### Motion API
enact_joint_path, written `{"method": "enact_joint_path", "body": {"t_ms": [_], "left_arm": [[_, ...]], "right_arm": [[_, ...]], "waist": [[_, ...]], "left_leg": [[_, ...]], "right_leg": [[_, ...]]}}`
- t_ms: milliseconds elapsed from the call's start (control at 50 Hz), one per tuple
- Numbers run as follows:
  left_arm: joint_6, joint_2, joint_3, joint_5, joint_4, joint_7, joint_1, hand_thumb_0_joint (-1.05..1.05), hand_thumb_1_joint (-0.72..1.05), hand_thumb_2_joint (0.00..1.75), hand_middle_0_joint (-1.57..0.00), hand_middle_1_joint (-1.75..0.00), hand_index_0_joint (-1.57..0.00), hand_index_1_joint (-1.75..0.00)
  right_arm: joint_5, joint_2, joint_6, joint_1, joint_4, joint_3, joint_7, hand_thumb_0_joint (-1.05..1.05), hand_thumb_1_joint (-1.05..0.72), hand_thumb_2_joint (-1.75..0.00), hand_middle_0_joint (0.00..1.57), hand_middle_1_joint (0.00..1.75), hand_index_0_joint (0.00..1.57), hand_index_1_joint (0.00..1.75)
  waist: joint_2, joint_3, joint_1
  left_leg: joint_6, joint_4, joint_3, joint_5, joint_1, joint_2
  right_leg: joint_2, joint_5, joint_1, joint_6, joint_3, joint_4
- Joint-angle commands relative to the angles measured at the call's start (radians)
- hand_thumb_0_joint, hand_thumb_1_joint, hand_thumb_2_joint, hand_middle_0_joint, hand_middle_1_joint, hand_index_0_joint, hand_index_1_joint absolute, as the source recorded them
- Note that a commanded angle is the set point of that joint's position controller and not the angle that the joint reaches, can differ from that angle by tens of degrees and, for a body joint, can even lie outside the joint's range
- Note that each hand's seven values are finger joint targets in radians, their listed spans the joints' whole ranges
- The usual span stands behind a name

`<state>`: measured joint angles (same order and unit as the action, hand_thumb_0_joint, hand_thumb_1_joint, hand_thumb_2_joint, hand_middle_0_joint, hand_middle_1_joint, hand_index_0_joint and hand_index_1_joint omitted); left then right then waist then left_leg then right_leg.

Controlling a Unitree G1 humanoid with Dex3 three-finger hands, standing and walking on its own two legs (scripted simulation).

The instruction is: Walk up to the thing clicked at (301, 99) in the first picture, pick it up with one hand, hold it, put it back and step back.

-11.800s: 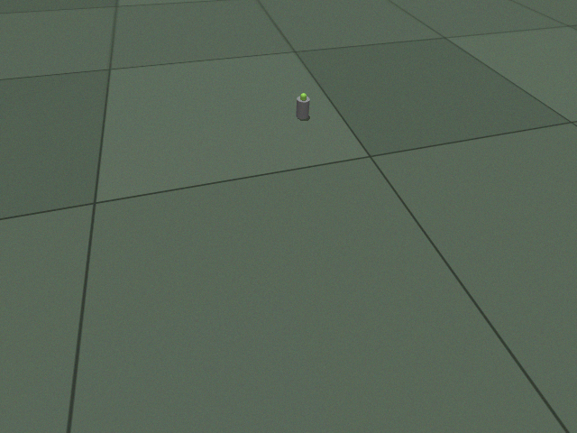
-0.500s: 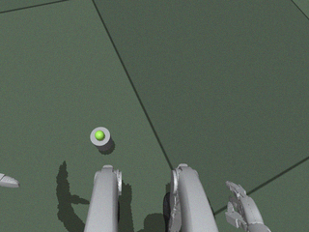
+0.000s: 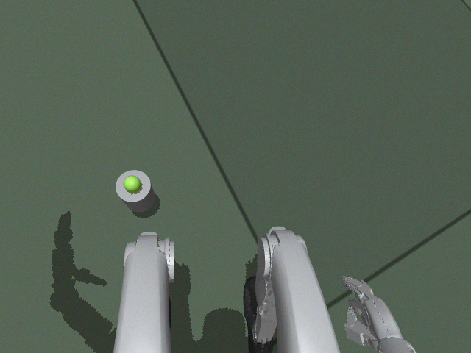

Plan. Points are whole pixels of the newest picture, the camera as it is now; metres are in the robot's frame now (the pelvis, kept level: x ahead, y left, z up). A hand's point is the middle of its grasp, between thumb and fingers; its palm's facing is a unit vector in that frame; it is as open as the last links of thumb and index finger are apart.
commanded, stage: go down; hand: left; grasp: from the side
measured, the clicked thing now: (135, 190) +0.46 +0.20 -0.35
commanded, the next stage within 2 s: approach in 0.66 s
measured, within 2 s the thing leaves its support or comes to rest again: neither
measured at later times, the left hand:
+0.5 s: hand out of the picture +0.38 +0.38 -0.04, palm faces +0.09 -0.99 -0.10, open 17.5 cm
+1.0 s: hand out of the picture +0.40 +0.38 -0.07, palm faces +0.11 -0.99 -0.02, open 17.6 cm
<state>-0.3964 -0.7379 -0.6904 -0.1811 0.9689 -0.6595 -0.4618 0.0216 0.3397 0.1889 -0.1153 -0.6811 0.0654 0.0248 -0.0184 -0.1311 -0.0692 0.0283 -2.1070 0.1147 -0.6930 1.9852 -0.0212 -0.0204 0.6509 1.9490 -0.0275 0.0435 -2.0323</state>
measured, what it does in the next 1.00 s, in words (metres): lowers itself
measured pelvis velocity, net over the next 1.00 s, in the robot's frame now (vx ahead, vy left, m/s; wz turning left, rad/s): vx -0.01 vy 0.00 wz -0.03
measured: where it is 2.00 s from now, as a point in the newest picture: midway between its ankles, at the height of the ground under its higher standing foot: (208, 339)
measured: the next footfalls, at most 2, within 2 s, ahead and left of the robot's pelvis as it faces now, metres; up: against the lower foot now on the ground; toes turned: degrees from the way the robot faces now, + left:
none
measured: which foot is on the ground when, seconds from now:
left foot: down 0.00-1.00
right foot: down 0.00-1.00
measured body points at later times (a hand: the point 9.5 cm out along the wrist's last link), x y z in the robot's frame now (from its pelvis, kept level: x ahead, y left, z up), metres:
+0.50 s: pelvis -0.01 +0.00 -0.04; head +0.19 +0.07 +0.36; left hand +0.37 +0.44 -0.03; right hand +0.15 -0.27 -0.13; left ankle +0.08 +0.13 -0.40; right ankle +0.10 -0.13 -0.40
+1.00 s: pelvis -0.01 +0.00 -0.06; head +0.20 +0.08 +0.33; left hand +0.39 +0.44 -0.07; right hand +0.14 -0.27 -0.15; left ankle +0.08 +0.13 -0.40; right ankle +0.10 -0.13 -0.40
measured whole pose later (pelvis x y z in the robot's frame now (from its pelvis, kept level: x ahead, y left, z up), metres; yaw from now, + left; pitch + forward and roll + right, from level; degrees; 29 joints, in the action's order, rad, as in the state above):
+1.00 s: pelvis -0.01 +0.00 -0.06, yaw -2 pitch +30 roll -8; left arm -0.51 -0.87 -0.74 -0.26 1.18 -0.75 -0.63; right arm 0.05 0.37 0.20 -0.10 -0.66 0.15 0.00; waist -0.05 -0.06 -0.13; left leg 0.02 -2.32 0.15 -0.69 2.16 -0.01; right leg -0.01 0.64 2.10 -0.04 0.05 -2.21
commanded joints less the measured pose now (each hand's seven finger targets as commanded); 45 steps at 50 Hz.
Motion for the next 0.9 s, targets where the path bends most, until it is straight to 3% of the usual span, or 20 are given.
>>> {"method": "enact_joint_path", "body": {"t_ms": [0,100,300,360,440,580,620,700,740,760,880], "left_arm": [[-0.063,-0.407,-0.087,-0.031,-0.151,-0.017,-0.182,0.0,-0.55,0.07,-0.04,-0.07,-0.04,-0.07],[-0.052,-0.449,-0.113,-0.032,-0.148,-0.025,-0.194,0.0,-0.56,0.08,-0.05,-0.08,-0.04,-0.08],[-0.048,-0.435,-0.094,-0.04,-0.15,-0.05,-0.266,0.0,-0.56,0.07,-0.05,-0.07,-0.04,-0.08],[-0.049,-0.451,-0.099,-0.042,-0.161,-0.051,-0.277,0.0,-0.59,0.07,-0.05,-0.08,-0.04,-0.08],[-0.042,-0.468,-0.108,-0.034,-0.145,-0.05,-0.259,0.0,-0.56,0.09,-0.05,-0.09,-0.04,-0.09],[-0.043,-0.464,-0.104,-0.034,-0.155,-0.049,-0.286,0.0,-0.55,0.08,-0.05,-0.08,-0.04,-0.08],[-0.046,-0.47,-0.11,-0.036,-0.14,-0.052,-0.279,0.0,-0.54,0.08,-0.05,-0.08,-0.04,-0.08],[-0.053,-0.463,-0.101,-0.04,-0.12,-0.061,-0.313,0.0,-0.54,0.08,-0.05,-0.08,-0.04,-0.08],[-0.058,-0.494,-0.115,-0.04,-0.127,-0.064,-0.328,0.0,-0.57,0.14,-0.07,-0.13,-0.04,-0.15],[-0.059,-0.501,-0.123,-0.036,-0.102,-0.065,-0.312,0.0,-0.6,0.06,-0.08,-0.08,-0.05,-0.1],[-0.128,-0.414,-0.089,-0.088,0.034,-0.099,-0.33,0.0,-0.6,0.03,-0.07,-0.1,-0.06,-0.1]], "right_arm": [[-0.003,0.226,0.031,-0.098,0.064,-0.08,0.015,0.0,-0.91,-0.9,0.2,0.3,0.2,0.3],[-0.004,0.228,0.025,-0.11,0.061,-0.069,0.014,0.0,-0.91,-0.91,0.2,0.3,0.2,0.3],[-0.002,0.234,0.025,-0.11,0.054,-0.065,0.011,0.0,-0.91,-0.91,0.2,0.3,0.2,0.3],[-0.002,0.237,0.024,-0.113,0.061,-0.067,0.011,0.0,-0.91,-0.9,0.2,0.3,0.2,0.3],[-0.001,0.243,0.021,-0.129,0.053,-0.063,0.01,0.0,-0.9,-0.9,0.2,0.3,0.2,0.3],[-0.005,0.249,0.014,-0.117,0.058,-0.062,0.008,0.0,-0.91,-0.9,0.2,0.3,0.2,0.3],[-0.003,0.249,0.012,-0.12,0.056,-0.056,0.007,0.0,-0.9,-0.9,0.2,0.3,0.2,0.3],[0.0,0.248,0.013,-0.11,0.06,-0.053,0.005,0.0,-0.9,-0.9,0.2,0.3,0.2,0.3],[0.0,0.251,0.014,-0.117,0.058,-0.051,0.005,0.0,-0.91,-0.91,0.2,0.3,0.2,0.3],[0.003,0.254,0.013,-0.12,0.058,-0.048,0.004,0.0,-0.89,-0.9,0.2,0.3,0.2,0.3],[0.014,0.262,0.027,-0.098,0.061,-0.019,-0.005,0.0,-0.9,-0.9,0.2,0.3,0.2,0.3]], "waist": [[0.202,-0.579,0.028],[0.221,-0.611,0.036],[0.234,-0.564,0.003],[0.222,-0.581,0.01],[0.253,-0.604,0.015],[0.279,-0.558,0.007],[0.277,-0.559,0.009],[0.247,-0.528,-0.014],[0.254,-0.548,-0.008],[0.256,-0.55,-0.007],[0.164,-0.453,-0.065]], "left_leg": [[-0.053,0.282,-0.053,0.083,-0.398,0.007],[-0.048,0.254,-0.058,0.12,-0.386,0.009],[-0.05,0.218,-0.046,0.108,-0.358,0.008],[-0.055,0.206,-0.058,0.086,-0.331,0.013],[-0.045,0.208,-0.049,0.134,-0.372,0.012],[-0.044,0.218,-0.025,0.096,-0.371,0.008],[-0.043,0.205,-0.03,0.126,-0.368,0.01],[-0.052,0.19,-0.035,0.077,-0.324,0.011],[-0.051,0.185,-0.034,0.081,-0.33,0.011],[-0.049,0.175,-0.037,0.101,-0.329,0.013],[-0.057,0.096,-0.034,0.067,-0.222,0.013]], "right_leg": [[0.019,-0.072,-0.284,0.06,0.034,0.19],[0.02,-0.095,-0.268,0.063,0.038,0.153],[0.018,-0.092,-0.2,0.064,0.05,0.115],[0.019,-0.071,-0.216,0.062,0.047,0.121],[0.017,-0.105,-0.203,0.066,0.053,0.095],[0.015,-0.086,-0.13,0.068,0.061,0.071],[0.014,-0.105,-0.143,0.068,0.06,0.064],[0.016,-0.068,-0.135,0.064,0.059,0.075],[0.017,-0.071,-0.138,0.065,0.058,0.068],[0.016,-0.084,-0.141,0.065,0.059,0.063],[0.027,-0.053,-0.105,0.06,0.077,0.041]]}}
